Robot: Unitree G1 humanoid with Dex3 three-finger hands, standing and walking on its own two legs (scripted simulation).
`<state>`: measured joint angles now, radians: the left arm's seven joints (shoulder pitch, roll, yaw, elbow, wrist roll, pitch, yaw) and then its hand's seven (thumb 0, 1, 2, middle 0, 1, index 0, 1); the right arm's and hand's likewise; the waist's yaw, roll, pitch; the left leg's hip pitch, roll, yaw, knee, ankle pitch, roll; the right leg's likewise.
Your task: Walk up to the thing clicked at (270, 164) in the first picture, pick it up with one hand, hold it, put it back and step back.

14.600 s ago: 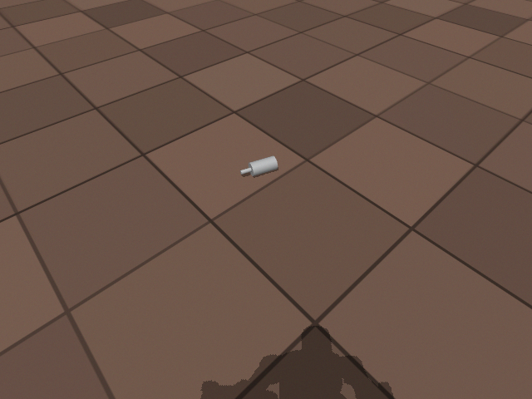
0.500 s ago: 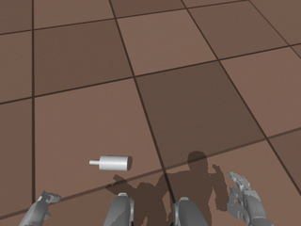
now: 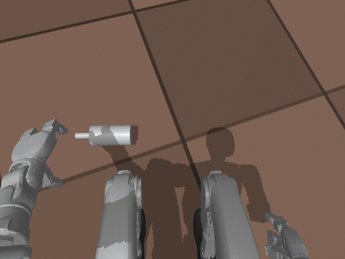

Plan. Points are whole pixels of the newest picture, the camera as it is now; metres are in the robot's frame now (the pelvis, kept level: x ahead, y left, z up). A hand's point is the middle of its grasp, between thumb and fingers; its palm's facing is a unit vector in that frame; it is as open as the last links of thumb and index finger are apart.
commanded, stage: rise first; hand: left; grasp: from above
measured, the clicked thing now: (104, 135) +0.49 +0.27 -0.40
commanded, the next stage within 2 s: approach in 1.28 s
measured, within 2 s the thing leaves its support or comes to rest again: neither
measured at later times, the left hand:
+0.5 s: hand (70, 147) +0.40 +0.31 -0.22, palm faces -0.45 -0.10 -0.89, open 14.1 cm
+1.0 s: hand (79, 143) +0.42 +0.30 -0.26, palm faces -0.45 -0.03 -0.89, open 13.6 cm
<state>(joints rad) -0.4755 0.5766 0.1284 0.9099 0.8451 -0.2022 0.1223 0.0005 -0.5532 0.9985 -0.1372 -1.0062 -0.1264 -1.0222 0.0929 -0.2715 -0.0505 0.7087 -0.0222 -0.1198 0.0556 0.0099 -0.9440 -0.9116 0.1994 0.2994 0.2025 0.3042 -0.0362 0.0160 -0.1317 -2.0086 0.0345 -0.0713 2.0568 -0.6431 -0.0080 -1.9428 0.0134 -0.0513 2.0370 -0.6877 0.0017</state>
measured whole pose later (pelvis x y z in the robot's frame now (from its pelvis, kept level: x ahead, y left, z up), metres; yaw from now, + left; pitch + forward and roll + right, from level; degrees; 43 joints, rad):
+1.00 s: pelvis +0.00 +0.01 -0.09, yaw -4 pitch +33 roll -7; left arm -0.78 0.71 0.11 1.30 1.28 -0.32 0.41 0.00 -0.43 0.91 -0.18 -0.90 -0.18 -0.90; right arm 0.10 -0.26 -0.01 0.78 -0.14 -0.03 0.12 0.00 -0.92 -0.90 0.20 0.30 0.20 0.30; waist -0.15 -0.03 -0.07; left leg -2.29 0.03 -0.12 2.36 -0.67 0.01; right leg -2.20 0.03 -0.08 2.31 -0.70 0.02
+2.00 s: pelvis +0.00 +0.00 -0.11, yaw -6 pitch +34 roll -7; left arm -1.00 0.73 0.10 1.49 1.23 -0.08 0.44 0.01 -0.56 1.02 -0.08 -1.01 -0.08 -1.01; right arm 0.16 -0.28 0.09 0.74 -0.14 -0.04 0.14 0.00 -0.92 -0.90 0.20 0.30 0.20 0.30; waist -0.29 0.03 -0.02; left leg -2.33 0.06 -0.14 2.41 -0.69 0.00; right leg -2.26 0.06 -0.10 2.34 -0.69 0.02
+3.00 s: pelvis +0.00 +0.01 -0.13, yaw -8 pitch +30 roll -10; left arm -0.93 0.83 0.12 1.58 1.32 -0.28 0.64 0.00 -0.50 0.96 -0.08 -0.99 -0.08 -0.98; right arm 0.14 -0.30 0.16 0.76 -0.24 -0.11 0.19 0.00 -0.90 -0.90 0.20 0.30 0.20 0.30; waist -0.32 -0.09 0.08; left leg -2.37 0.04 -0.20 2.52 -0.69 -0.02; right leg -2.27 0.06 -0.15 2.42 -0.69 0.02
